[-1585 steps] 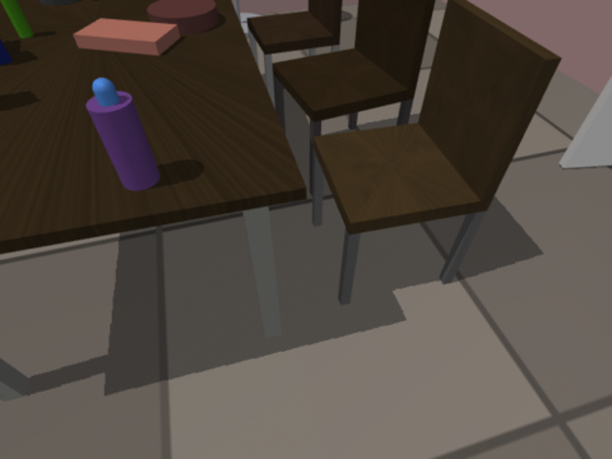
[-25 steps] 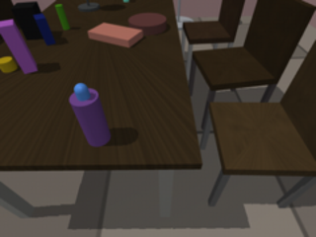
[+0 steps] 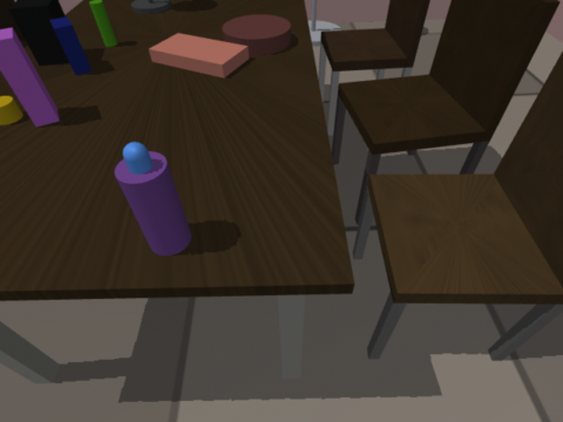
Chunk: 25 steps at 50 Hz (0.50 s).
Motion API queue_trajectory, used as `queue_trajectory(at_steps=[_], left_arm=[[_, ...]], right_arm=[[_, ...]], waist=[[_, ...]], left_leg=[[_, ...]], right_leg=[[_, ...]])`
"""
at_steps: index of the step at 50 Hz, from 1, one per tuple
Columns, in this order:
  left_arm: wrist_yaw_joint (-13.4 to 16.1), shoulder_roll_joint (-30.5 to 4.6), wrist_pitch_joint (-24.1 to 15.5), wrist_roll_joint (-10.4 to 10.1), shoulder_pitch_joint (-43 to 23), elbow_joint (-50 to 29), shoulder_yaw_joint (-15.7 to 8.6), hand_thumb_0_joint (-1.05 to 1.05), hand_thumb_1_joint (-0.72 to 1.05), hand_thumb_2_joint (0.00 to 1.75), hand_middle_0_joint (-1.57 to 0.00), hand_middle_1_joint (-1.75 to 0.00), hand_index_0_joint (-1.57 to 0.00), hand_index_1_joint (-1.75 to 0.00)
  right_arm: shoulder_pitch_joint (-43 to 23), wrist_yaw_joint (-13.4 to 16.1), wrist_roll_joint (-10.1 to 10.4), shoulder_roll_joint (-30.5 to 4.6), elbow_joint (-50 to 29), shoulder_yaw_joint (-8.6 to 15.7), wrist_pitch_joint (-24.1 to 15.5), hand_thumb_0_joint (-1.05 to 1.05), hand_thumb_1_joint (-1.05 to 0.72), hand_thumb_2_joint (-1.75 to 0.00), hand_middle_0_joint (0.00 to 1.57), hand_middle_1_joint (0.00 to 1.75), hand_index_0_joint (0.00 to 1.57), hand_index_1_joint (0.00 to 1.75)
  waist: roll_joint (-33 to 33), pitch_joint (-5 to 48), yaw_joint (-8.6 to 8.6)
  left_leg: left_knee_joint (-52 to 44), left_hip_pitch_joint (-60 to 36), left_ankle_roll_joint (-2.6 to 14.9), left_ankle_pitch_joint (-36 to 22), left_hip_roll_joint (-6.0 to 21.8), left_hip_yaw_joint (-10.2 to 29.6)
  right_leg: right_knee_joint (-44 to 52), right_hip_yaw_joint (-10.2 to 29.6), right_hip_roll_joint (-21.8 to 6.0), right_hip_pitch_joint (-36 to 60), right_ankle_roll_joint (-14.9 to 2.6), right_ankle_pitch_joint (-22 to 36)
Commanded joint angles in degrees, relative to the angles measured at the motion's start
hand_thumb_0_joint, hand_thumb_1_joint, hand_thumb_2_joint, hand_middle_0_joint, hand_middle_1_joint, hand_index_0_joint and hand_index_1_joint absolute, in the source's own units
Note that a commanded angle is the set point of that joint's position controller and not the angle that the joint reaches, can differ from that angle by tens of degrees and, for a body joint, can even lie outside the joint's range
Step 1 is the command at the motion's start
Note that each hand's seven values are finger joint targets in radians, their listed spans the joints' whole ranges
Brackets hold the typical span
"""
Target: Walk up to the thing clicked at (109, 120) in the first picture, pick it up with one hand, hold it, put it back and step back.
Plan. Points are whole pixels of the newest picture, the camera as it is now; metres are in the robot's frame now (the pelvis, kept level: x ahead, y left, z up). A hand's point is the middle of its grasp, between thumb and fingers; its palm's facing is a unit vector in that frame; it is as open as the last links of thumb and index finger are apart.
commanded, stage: stand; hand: left
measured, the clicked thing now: (154, 198) +0.45 +0.23 +0.08
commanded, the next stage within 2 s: none
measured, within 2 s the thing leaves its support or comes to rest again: neither
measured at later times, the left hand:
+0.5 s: hand out of the picture +0.09 +0.26 -0.15, palm faces -0.02 -0.94 -0.35, open 7.4 cm
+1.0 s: hand out of the picture +0.09 +0.26 -0.15, palm faces -0.03 -0.94 -0.35, open 7.4 cm
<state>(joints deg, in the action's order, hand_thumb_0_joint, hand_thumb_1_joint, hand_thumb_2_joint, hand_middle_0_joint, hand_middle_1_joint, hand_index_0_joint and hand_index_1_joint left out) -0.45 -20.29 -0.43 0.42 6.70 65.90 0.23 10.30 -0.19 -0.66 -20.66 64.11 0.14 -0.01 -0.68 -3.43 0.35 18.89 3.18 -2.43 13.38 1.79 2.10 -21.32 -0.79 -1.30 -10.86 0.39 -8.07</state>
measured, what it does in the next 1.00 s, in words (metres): stands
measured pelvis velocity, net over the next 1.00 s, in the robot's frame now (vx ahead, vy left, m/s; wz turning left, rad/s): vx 0.02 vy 0.01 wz -0.01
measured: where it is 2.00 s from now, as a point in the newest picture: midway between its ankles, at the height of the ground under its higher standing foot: outside the picture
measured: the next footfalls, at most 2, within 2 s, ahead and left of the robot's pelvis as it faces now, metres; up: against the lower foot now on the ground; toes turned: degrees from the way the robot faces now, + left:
none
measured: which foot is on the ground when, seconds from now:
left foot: down 0.00-1.00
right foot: down 0.00-1.00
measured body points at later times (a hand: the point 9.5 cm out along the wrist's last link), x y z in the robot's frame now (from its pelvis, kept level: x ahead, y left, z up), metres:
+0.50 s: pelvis +0.01 +0.00 +0.00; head +0.03 +0.00 +0.45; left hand +0.09 +0.30 -0.13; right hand +0.08 -0.30 -0.14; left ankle -0.03 +0.15 -0.75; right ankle +0.04 -0.12 -0.75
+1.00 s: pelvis +0.02 +0.01 +0.00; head +0.03 +0.00 +0.45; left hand +0.09 +0.31 -0.13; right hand +0.08 -0.30 -0.13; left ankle -0.03 +0.15 -0.75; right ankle +0.04 -0.12 -0.75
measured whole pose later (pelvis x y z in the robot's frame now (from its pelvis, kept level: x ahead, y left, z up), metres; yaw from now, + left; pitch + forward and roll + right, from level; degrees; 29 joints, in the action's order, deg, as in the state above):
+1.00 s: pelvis +0.02 +0.01 +0.00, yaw -1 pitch -2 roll +0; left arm -0.3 -19.9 -0.4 0.3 5.6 65.1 0.1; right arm 8.1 0.2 -0.5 -20.5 63.4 0.0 -0.4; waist -0.5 -3.3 0.3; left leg 17.7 1.6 -2.1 14.2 1.9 1.4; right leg -20.7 -0.2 -1.2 -9.8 0.8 -9.0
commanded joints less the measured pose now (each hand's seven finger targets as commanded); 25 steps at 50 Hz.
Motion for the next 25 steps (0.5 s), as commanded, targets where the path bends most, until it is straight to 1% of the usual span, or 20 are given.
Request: queue_trajectory(at_steps=[1, 3, 4, 5, 6, 7, 9, 11, 13, 15, 17, 18, 19, 22, 24, 25], left_arm=[[0.8, -12.7, -1.4, -0.1, -2.5, -3.6, -2.3, 0.0, 0.9, 0.9, -0.2, -0.3, -0.2, -0.3], [0.9, -12.9, -1.3, -0.1, -2.8, -3.7, -2.4, 0.0, 0.9, 0.9, -0.2, -0.3, -0.2, -0.3], [0.8, -12.6, -1.3, -0.2, -2.6, -3.7, -2.3, 0.0, 0.9, 0.9, -0.2, -0.3, -0.2, -0.3], [0.8, -12.8, -1.2, -0.3, -2.9, -3.6, -2.4, 0.0, 0.9, 0.9, -0.2, -0.3, -0.2, -0.3], [0.8, -12.6, -1.2, -0.2, -2.8, -3.7, -2.4, 0.0, 0.9, 0.9, -0.2, -0.3, -0.2, -0.3], [0.8, -12.7, -1.2, -0.2, -2.7, -3.6, -2.3, 0.0, 0.9, 0.9, -0.2, -0.3, -0.2, -0.3], [0.8, -12.7, -1.2, -0.2, -2.8, -3.6, -2.4, 0.0, 0.9, 0.9, -0.2, -0.3, -0.2, -0.3], [0.8, -12.5, -1.3, -0.2, -2.7, -3.7, -2.4, 0.0, 0.9, 0.9, -0.2, -0.3, -0.2, -0.3], [0.8, -12.4, -1.2, -0.1, -2.9, -3.8, -2.4, 0.0, 0.9, 0.9, -0.2, -0.3, -0.2, -0.3], [0.8, -12.4, -1.1, -0.2, -3.0, -3.7, -2.4, 0.0, 0.9, 0.9, -0.2, -0.3, -0.2, -0.3], [0.8, -12.2, -1.1, -0.2, -3.1, -3.8, -2.4, 0.0, 0.9, 0.9, -0.2, -0.3, -0.2, -0.3], [0.8, -12.6, -1.2, -0.1, -3.1, -3.8, -2.5, 0.0, 0.9, 0.9, -0.2, -0.3, -0.2, -0.3], [0.8, -12.2, -1.2, -0.2, -3.2, -3.9, -2.4, 0.0, 0.9, 0.9, -0.2, -0.3, -0.2, -0.3], [0.8, -12.4, -1.2, -0.2, -3.0, -3.8, -2.4, 0.0, 0.9, 0.9, -0.2, -0.3, -0.2, -0.3], [0.9, -12.3, -1.1, 0.0, -3.2, -3.8, -2.4, 0.0, 0.9, 0.9, -0.2, -0.3, -0.2, -0.3], [0.9, -12.1, -1.2, 0.0, -3.4, -3.9, -2.4, 0.0, 0.9, 0.9, -0.2, -0.3, -0.2, -0.3]], right_arm=[[-1.8, 0.6, 0.0, -11.6, -3.6, 2.2, -1.2, 0.0, -0.9, -0.9, 0.2, 0.3, 0.2, 0.3], [-1.4, 0.7, 0.0, -11.8, -3.5, 2.2, -1.2, 0.0, -0.9, -0.9, 0.2, 0.3, 0.2, 0.3], [-1.8, 0.7, 0.0, -11.8, -3.4, 2.1, -1.2, 0.0, -0.9, -0.9, 0.2, 0.3, 0.2, 0.3], [-1.4, 0.6, 0.0, -11.5, -3.4, 2.0, -1.1, 0.0, -0.9, -0.9, 0.2, 0.3, 0.2, 0.3], [-1.9, 0.7, 0.0, -11.9, -3.5, 2.2, -1.1, 0.0, -0.9, -0.9, 0.2, 0.3, 0.2, 0.3], [-1.8, 0.7, 0.0, -11.5, -3.6, 2.1, -1.1, 0.0, -0.9, -0.9, 0.2, 0.3, 0.2, 0.3], [-2.1, 0.7, 0.0, -11.6, -3.6, 2.0, -1.2, 0.0, -0.9, -0.9, 0.2, 0.3, 0.2, 0.3], [-2.0, 0.8, 0.1, -11.8, -3.6, 2.0, -1.2, 0.0, -0.9, -0.9, 0.2, 0.3, 0.2, 0.3], [-2.2, 0.9, 0.0, -12.0, -3.8, 2.1, -1.2, 0.0, -0.9, -0.9, 0.2, 0.3, 0.2, 0.3], [-2.2, 0.9, 0.0, -11.7, -3.8, 1.9, -1.1, 0.0, -0.9, -0.9, 0.2, 0.3, 0.2, 0.3], [-2.4, 0.8, 0.0, -11.8, -3.8, 1.9, -1.2, 0.0, -0.9, -0.9, 0.2, 0.3, 0.2, 0.3], [-2.6, 0.9, 0.0, -11.9, -3.9, 2.1, -1.3, 0.0, -0.9, -0.9, 0.2, 0.3, 0.2, 0.3], [-2.3, 0.9, 0.1, -11.8, -3.9, 2.0, -1.4, 0.0, -0.9, -0.9, 0.2, 0.3, 0.2, 0.3], [-2.7, 0.9, 0.1, -11.8, -3.9, 2.1, -1.4, 0.0, -0.9, -0.9, 0.2, 0.3, 0.2, 0.3], [-2.9, 0.9, 0.0, -11.9, -4.0, 2.2, -1.3, 0.0, -0.9, -0.9, 0.2, 0.3, 0.2, 0.3], [-2.8, 0.9, 0.0, -11.9, -4.1, 2.2, -1.2, 0.0, -0.9, -0.9, 0.2, 0.3, 0.2, 0.3]], waist=[[0.9, 4.3, -0.02], [0.8, 4.0, -0.24], [0.1, 3.5, 0.02], [0.3, 3.2, -0.19], [0.3, 3.7, 0.0], [0.8, 4.2, -0.12], [0.5, 3.4, 0.07], [0.4, 4.5, 0.02], [-0.2, 4.3, -0.22], [-0.3, 3.7, -0.16], [-0.3, 4.0, -0.02], [0.5, 4.8, -0.14], [0.3, 4.9, -0.12], [0.5, 4.8, 0.02], [0.8, 4.7, -0.12], [0.7, 5.0, -0.22]], left_leg=[[-3.8, 4.4, 3.18, -5.2, 5.1, 2.7], [-3.8, 4.7, 3.08, -4.1, 4.9, 2.4], [-3.8, 4.5, 3.14, -4.6, 5.0, 2.5], [-4.0, 5.1, 3.05, -4.1, 4.9, 2.4], [-3.6, 4.7, 3.16, -5.0, 5.2, 2.5], [-3.8, 4.4, 3.03, -5.9, 5.2, 2.5], [-3.9, 4.8, 2.94, -5.5, 5.0, 2.4], [-3.4, 3.8, 2.94, -7.2, 5.3, 2.3], [-3.6, 3.7, 2.9, -7.0, 5.3, 2.1], [-3.9, 3.9, 2.9, -6.3, 5.4, 2.2], [-3.8, 3.9, 2.89, -7.6, 5.5, 2.3], [-3.6, 3.0, 2.75, -8.8, 5.7, 2.4], [-3.6, 3.2, 2.67, -9.8, 5.7, 2.2], [-3.8, 2.9, 2.64, -9.9, 5.7, 2.4], [-3.7, 3.0, 2.71, -8.8, 5.6, 2.2], [-3.4, 3.0, 2.81, -9.2, 5.7, 2.0]], right_leg=[[3.1, 5.6, -5.9, 5.1, -1.93, 4.4], [3.2, 5.8, -6.0, 5.0, -2.01, 3.8], [3.3, 5.9, -6.0, 4.5, -1.97, 4.3], [3.3, 5.8, -5.9, 4.8, -1.95, 3.5], [3.1, 5.8, -6.0, 5.2, -2.03, 5.0], [2.8, 5.7, -6.1, 5.5, -2.08, 6.2], [3.1, 5.5, -5.7, 5.1, -1.87, 4.6], [2.7, 5.7, -6.1, 5.8, -2.07, 7.9], [2.7, 5.5, -6.0, 5.3, -1.99, 8.2], [2.8, 5.5, -5.9, 5.1, -1.95, 6.6], [2.7, 5.4, -5.9, 5.5, -1.87, 7.8], [2.3, 5.4, -6.1, 5.8, -2.05, 9.1], [2.3, 5.4, -6.1, 6.4, -1.97, 10.5], [2.3, 5.0, -6.0, 6.2, -1.85, 9.9], [2.7, 4.9, -5.8, 5.8, -1.67, 8.9], [2.5, 5.1, -6.1, 6.4, -1.77, 10.3]])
